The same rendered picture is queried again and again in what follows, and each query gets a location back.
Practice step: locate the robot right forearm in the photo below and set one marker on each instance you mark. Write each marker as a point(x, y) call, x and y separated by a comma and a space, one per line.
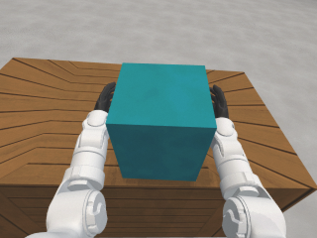
point(235, 173)

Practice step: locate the pedestal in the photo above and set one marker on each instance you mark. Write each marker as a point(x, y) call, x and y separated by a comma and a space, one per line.
point(43, 103)

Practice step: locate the right robot upper arm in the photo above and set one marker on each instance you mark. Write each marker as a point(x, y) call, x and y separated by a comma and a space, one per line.
point(252, 217)

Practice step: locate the left robot hand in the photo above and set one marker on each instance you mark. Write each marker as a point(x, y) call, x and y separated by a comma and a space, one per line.
point(104, 101)

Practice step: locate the left robot upper arm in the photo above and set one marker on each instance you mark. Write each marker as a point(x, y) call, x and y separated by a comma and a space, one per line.
point(75, 214)

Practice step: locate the robot left forearm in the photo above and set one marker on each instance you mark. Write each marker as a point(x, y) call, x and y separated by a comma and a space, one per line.
point(86, 169)

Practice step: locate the carton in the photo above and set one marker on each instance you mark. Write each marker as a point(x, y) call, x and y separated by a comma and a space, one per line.
point(161, 120)

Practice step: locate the right robot hand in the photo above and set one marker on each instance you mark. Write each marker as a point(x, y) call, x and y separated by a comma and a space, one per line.
point(220, 104)

